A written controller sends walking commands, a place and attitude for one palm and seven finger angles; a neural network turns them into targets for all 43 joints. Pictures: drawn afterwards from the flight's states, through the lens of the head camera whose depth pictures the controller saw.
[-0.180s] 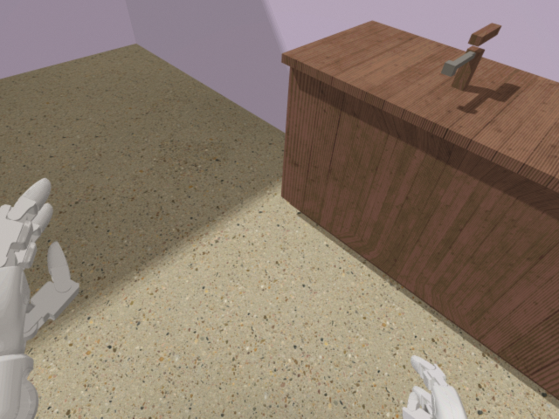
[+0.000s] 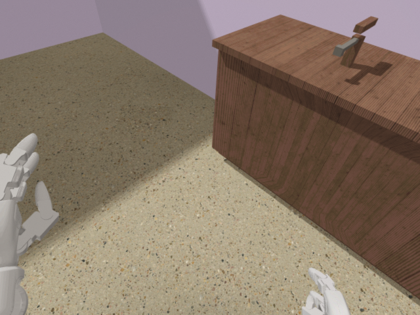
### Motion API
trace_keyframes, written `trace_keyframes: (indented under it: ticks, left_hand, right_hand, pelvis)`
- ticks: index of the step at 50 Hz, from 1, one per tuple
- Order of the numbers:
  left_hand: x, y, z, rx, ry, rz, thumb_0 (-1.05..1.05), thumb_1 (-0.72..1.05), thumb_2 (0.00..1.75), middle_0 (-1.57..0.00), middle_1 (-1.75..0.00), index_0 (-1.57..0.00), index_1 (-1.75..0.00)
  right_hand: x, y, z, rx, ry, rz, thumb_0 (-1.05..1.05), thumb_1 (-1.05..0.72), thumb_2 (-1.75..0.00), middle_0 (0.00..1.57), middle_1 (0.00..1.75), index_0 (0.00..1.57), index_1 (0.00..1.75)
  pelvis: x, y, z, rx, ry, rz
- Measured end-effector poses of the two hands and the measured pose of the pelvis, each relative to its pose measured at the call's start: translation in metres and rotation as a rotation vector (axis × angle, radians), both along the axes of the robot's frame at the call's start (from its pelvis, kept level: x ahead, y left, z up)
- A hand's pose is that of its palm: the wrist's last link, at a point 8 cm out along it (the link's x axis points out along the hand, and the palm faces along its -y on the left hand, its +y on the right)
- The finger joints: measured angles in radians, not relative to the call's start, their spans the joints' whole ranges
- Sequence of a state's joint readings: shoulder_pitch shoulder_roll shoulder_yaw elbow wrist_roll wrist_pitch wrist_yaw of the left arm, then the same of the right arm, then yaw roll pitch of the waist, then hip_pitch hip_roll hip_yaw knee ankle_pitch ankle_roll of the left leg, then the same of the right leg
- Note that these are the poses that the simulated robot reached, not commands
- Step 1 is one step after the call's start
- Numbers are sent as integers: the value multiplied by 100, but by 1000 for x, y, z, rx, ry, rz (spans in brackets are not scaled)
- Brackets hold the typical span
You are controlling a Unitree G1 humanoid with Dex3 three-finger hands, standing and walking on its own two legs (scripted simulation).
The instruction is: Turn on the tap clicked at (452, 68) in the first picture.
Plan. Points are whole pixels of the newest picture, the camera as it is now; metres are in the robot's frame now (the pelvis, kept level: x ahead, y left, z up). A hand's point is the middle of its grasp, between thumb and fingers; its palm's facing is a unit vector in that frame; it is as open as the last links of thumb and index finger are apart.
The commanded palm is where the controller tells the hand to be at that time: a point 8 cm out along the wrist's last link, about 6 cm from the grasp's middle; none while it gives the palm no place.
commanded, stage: stand and wait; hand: left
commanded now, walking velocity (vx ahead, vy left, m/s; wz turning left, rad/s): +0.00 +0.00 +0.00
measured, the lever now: (339, 50) +0.92 -0.37 +0.12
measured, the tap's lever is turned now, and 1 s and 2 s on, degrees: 0 0 0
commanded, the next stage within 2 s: look at it before walking up in 0.08 s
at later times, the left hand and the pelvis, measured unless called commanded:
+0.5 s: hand (51, 219) +0.21 +0.25 +0.15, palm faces +0.41 -0.84 -0.36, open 7.4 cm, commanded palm +0.15 +0.29 +0.18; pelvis +0.00 +0.00 -0.01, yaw +2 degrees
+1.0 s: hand (11, 181) +0.25 +0.32 +0.17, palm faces +0.55 -0.73 -0.42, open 7.4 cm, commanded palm +0.20 +0.35 +0.18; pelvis +0.11 +0.04 +0.01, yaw +12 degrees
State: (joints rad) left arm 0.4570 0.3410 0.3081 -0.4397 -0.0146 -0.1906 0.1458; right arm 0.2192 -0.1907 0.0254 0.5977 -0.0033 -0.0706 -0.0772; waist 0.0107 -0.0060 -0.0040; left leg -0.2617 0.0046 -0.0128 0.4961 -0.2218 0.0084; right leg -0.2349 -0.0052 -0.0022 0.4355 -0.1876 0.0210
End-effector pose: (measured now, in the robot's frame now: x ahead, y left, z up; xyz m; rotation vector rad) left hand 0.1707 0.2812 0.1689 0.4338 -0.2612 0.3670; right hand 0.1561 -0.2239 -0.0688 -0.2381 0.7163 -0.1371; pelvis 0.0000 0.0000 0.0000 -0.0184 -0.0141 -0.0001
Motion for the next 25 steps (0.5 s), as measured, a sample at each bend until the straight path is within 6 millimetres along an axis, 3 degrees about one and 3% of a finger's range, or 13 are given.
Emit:
trace_keyframes:
  ticks: [18, 25]
  left_hand:
    - [-1, -2, -3, -3, 19, 3, 2, 89, 90, -21, -31, -21, -30]
    - [-3, 6, -8, -3, 7, 22, 2, 89, 90, -21, -31, -22, -30]
  right_hand:
    - [-8, -5, -4, 6, 14, -15, 1, -90, -90, 21, 30, 20, 30]
    - [-9, -8, -10, -28, 44, -21, 1, -90, -90, 21, 30, 20, 30]
  pelvis:
    - [-2, -1, 0, -1, -1, -3]
    - [3, 3, -7, -6, 13, 42]
